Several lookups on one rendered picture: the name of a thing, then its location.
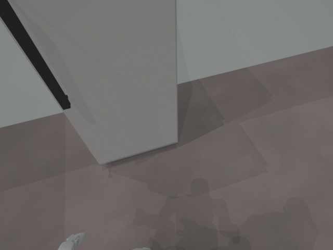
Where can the left robot hand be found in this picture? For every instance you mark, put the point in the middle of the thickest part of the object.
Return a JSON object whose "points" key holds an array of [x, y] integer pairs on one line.
{"points": [[72, 242]]}

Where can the fridge door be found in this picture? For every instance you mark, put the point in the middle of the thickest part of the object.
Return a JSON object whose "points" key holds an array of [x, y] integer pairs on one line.
{"points": [[116, 62]]}

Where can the handle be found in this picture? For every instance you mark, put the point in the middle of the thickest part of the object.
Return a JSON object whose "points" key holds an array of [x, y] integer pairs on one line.
{"points": [[20, 34]]}

